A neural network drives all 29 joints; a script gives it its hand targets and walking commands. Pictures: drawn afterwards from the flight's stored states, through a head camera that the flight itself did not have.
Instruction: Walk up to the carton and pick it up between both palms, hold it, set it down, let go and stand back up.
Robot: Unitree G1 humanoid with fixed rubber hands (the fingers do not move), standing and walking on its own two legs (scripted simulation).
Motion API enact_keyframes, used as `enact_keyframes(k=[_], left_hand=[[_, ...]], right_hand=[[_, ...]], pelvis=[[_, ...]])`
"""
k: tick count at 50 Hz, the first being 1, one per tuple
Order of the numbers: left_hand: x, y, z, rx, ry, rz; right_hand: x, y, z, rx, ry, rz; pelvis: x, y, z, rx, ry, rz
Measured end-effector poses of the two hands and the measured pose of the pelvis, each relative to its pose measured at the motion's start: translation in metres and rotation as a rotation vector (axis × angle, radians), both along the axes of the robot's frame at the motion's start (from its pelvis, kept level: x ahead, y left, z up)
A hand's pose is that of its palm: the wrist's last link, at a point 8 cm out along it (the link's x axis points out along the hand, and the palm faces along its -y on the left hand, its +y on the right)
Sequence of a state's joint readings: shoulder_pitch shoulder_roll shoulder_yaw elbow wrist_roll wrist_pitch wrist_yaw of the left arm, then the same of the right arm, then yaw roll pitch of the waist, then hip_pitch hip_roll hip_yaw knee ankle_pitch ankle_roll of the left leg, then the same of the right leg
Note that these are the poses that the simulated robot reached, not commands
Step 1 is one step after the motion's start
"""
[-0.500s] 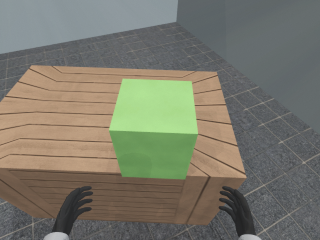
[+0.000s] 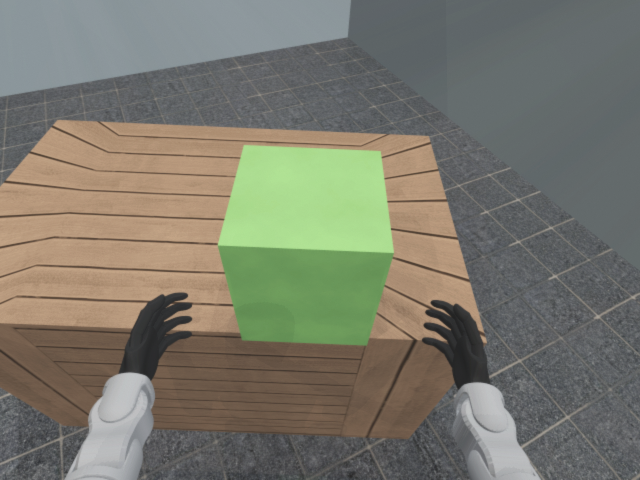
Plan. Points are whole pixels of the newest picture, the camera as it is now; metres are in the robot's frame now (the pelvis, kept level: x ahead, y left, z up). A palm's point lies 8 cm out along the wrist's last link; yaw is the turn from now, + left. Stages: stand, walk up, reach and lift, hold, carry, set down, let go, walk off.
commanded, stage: reach and lift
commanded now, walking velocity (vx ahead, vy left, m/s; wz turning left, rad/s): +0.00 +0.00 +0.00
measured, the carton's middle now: (308, 249) +0.45 +0.04 -0.01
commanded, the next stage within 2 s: none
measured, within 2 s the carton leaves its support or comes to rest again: neither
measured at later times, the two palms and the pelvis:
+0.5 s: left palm (146, 280) +0.33 +0.24 +0.07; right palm (472, 294) +0.33 -0.17 +0.06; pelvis +0.01 +0.00 +0.01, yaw +0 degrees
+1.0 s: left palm (153, 212) +0.40 +0.23 +0.12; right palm (479, 235) +0.39 -0.18 +0.11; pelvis +0.00 +0.00 +0.01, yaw +0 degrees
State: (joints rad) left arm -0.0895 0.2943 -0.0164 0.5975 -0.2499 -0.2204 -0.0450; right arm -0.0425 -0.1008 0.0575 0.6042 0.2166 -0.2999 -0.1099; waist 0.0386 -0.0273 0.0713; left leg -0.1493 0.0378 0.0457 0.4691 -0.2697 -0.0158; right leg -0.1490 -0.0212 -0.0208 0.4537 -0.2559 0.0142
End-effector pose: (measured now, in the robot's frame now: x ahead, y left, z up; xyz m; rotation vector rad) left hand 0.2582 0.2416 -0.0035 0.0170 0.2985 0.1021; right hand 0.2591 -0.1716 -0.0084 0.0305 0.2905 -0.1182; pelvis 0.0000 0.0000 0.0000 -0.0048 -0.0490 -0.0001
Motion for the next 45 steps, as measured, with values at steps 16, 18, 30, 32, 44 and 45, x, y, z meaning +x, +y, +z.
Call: enact_keyframes(k=[16,18,30,32,44,45], left_hand=[[0.056,-0.003,0.052,0.006,-0.002,-0.026],[0.061,-0.003,0.057,0.007,-0.005,-0.031],[0.079,-0.004,0.077,-0.012,0.011,-0.004],[0.083,-0.004,0.08,-0.013,0.017,-0.003],[0.125,-0.009,0.112,0.0,0.003,-0.013],[0.127,-0.009,0.115,0.0,0.002,-0.014]], right_hand=[[0.06,0.001,0.046,0.007,-0.058,0.005],[0.065,0.001,0.053,-0.001,-0.067,0.006],[0.076,-0.005,0.07,-0.006,-0.046,-0.01],[0.08,-0.006,0.074,-0.007,-0.045,-0.012],[0.117,-0.008,0.102,-0.002,-0.049,-0.011],[0.119,-0.008,0.104,-0.003,-0.049,-0.011]], pelvis=[[0.011,0.002,0.006,-0.008,0.012,-0.001],[0.012,0.001,0.006,-0.009,0.01,-0.001],[0.007,-0.001,0.007,-0.011,0.017,-0.003],[0.005,-0.001,0.007,-0.01,0.024,-0.004],[0.0,-0.001,0.007,-0.008,0.079,-0.001],[0.0,-0.001,0.007,-0.009,0.079,0.0]])
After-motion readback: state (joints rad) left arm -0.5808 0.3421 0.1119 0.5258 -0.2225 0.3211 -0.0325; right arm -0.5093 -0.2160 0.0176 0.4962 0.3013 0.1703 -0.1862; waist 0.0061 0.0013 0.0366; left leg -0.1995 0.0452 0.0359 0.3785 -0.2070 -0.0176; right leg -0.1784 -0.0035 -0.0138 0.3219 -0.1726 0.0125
